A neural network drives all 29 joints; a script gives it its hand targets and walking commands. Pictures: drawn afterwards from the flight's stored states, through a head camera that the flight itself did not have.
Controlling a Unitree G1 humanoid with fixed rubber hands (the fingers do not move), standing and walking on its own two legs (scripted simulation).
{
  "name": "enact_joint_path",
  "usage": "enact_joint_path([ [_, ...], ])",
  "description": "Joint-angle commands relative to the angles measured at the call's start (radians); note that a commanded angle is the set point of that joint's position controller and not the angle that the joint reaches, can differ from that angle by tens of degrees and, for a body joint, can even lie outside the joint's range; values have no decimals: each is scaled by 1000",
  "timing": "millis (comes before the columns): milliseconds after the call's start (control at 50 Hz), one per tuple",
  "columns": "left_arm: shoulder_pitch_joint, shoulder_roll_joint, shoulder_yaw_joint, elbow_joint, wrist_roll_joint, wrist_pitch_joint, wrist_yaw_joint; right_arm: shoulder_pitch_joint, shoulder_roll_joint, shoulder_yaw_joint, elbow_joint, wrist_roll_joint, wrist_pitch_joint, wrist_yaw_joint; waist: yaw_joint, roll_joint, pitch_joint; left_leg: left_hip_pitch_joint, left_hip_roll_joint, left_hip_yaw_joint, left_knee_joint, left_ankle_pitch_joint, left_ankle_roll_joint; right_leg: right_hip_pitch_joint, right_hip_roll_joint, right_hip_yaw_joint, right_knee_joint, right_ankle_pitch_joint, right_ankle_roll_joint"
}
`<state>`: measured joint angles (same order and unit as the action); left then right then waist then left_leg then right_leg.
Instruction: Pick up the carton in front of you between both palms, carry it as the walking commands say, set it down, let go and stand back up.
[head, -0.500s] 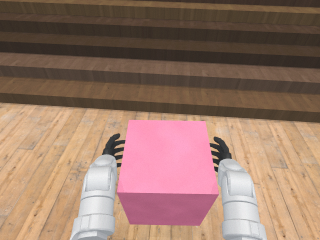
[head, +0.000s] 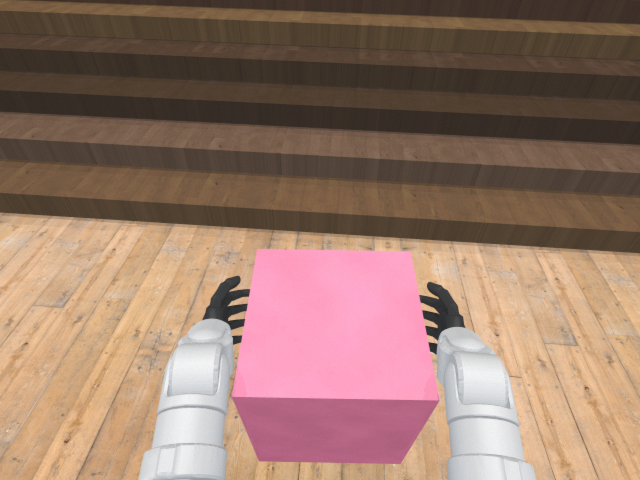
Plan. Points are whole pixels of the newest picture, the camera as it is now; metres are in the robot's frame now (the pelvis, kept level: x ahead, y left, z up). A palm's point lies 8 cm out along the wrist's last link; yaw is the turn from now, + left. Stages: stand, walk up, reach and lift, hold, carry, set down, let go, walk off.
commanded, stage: carry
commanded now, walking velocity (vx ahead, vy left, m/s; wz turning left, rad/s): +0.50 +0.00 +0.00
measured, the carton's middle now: (331, 360) +0.29 +0.00 -0.02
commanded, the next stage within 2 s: none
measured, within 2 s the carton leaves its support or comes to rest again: neither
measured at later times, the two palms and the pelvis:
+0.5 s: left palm (227, 253) +0.40 +0.16 +0.07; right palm (429, 251) +0.41 -0.14 +0.08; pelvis +0.17 +0.00 -0.01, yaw +0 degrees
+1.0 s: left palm (277, 151) +0.71 +0.12 +0.07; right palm (422, 158) +0.70 -0.18 +0.07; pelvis +0.48 -0.03 -0.03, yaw -1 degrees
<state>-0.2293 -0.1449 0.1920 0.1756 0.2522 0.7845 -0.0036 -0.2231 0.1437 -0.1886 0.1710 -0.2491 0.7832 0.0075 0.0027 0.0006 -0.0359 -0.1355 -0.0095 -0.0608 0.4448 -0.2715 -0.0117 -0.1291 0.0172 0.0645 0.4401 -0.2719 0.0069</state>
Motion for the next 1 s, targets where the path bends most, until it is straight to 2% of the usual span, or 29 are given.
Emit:
enact_joint_path([
  [0,-550,-913,-603,-119,-294,-23,-213,-552,915,592,-121,293,-24,203,-4,-3,-121,-131,88,-21,-77,-408,25,-147,-98,45,-102,-422,-34],
  [60,-519,-916,-657,-204,-334,19,-186,-527,921,653,-202,327,22,178,-2,-16,-250,-92,83,5,-2,-209,32,-114,-111,45,-59,-249,-52],
  [140,-473,-883,-723,-342,-377,114,-143,-478,892,719,-330,367,115,138,-9,2,-214,-148,125,-65,-15,-326,57,-195,-123,68,-5,-335,-64],
  [180,-429,-853,-738,-403,-393,171,-115,-428,857,732,-385,380,167,110,-14,76,-207,-74,177,-150,-70,-276,92,-290,-87,-13,118,-224,-44],
  [200,-411,-841,-749,-435,-404,201,-102,-404,840,733,-410,385,192,94,-16,153,-211,-2,226,-220,-92,-183,125,-354,-53,-82,205,-151,-25],
  [220,-394,-821,-757,-465,-416,229,-88,-361,827,733,-430,387,219,74,-15,187,-195,38,257,-258,-80,-51,160,-397,-38,-124,189,-154,-15],
  [240,-374,-811,-765,-487,-432,255,-76,-320,816,730,-459,388,245,53,-11,169,-186,13,259,-235,-33,103,169,-346,-41,-143,125,-151,-13],
  [280,-304,-813,-762,-521,-443,295,-42,-288,796,743,-554,412,295,23,-1,46,-236,-56,165,1,210,387,96,-153,-50,-99,34,-49,-37],
  [300,-241,-803,-748,-528,-440,310,-24,-285,783,749,-601,428,318,11,17,-116,-283,-272,99,129,414,430,29,95,-124,31,8,183,-92],
  [320,-188,-796,-741,-552,-433,321,-6,-281,779,765,-648,448,335,2,33,-309,-286,-584,36,218,566,138,-25,332,-277,244,-31,542,-161],
  [340,-167,-808,-735,-602,-431,330,9,-289,787,783,-691,470,346,-5,46,-306,-221,-788,6,205,559,-298,-27,432,-339,363,-61,727,-219],
  [360,-186,-821,-740,-668,-435,340,19,-294,802,785,-721,487,353,-9,54,-179,-176,-861,31,185,526,-439,-13,461,-365,376,-62,762,-247],
  [380,-199,-834,-754,-729,-449,348,26,-259,823,781,-736,496,358,-12,52,-105,-179,-860,54,164,457,-424,3,473,-371,343,-59,712,-238],
  [400,-204,-842,-769,-781,-470,353,28,-220,848,775,-748,501,359,-15,44,-90,-193,-797,65,165,351,-308,12,452,-362,287,-79,632,-198],
  [420,-226,-830,-780,-819,-488,357,30,-207,849,769,-763,497,358,-22,35,-122,-211,-673,52,194,254,-154,13,387,-325,195,-98,586,-157],
  [460,-203,-788,-792,-855,-514,367,35,-155,817,746,-781,475,358,-45,8,-168,-268,-242,-33,274,77,34,18,125,-235,-30,-53,628,-91],
  [480,-182,-759,-795,-866,-523,373,38,-120,794,730,-782,461,359,-59,-13,-141,-332,31,-65,345,27,129,25,-4,-210,-119,48,633,-68],
  [500,-162,-724,-793,-875,-528,380,43,-87,762,712,-782,445,363,-72,-22,-76,-401,284,-40,321,31,110,40,-149,-170,-176,180,521,-50],
  [520,-178,-682,-782,-885,-527,390,47,-57,721,696,-779,430,369,-86,-45,81,-418,406,149,23,-81,-134,71,-321,-101,-216,424,224,-16],
  [540,-185,-659,-778,-888,-536,404,50,-70,685,680,-773,418,376,-97,-20,285,-352,407,431,-502,-258,-119,186,-551,13,-184,656,-173,6],
  [560,-182,-647,-785,-869,-538,413,53,-90,676,683,-798,425,386,-104,-21,184,-323,355,471,-513,-250,-92,259,-590,-68,-74,789,-204,-25],
  [600,-152,-663,-756,-816,-522,423,52,-133,689,711,-813,444,401,-99,-22,13,-259,220,420,-344,-249,24,239,-619,-142,-64,816,-111,-48],
  [620,-136,-678,-739,-788,-505,424,51,-158,698,729,-817,461,405,-93,-18,-13,-243,164,390,-257,-272,30,204,-594,-166,-61,753,-49,-45],
  [680,-83,-705,-714,-742,-446,417,56,-166,709,773,-818,497,412,-67,-19,49,-207,100,318,-73,-321,34,151,-535,-145,-122,542,24,-21],
  [800,-51,-700,-714,-732,-392,413,68,-131,675,772,-781,507,417,-30,-20,126,-115,125,255,110,-310,280,135,-529,-95,-234,217,175,4],
  [900,-116,-721,-768,-790,-438,410,52,-115,694,751,-774,479,408,-26,-23,168,-57,149,248,188,-290,404,120,-423,-78,-292,94,251,-32],
  [940,-108,-727,-777,-790,-454,405,44,-115,701,754,-785,470,404,-27,-11,180,-116,177,238,241,-140,656,98,-272,-27,-343,72,203,-46],
  [960,-94,-729,-778,-781,-457,401,40,-104,699,757,-789,465,403,-28,4,155,-174,150,209,295,22,736,72,-113,26,-391,31,162,-45],
  [980,-72,-726,-774,-777,-456,399,37,-85,687,758,-794,458,402,-30,19,101,-253,30,176,306,220,625,41,104,-6,-343,25,106,-44],
])
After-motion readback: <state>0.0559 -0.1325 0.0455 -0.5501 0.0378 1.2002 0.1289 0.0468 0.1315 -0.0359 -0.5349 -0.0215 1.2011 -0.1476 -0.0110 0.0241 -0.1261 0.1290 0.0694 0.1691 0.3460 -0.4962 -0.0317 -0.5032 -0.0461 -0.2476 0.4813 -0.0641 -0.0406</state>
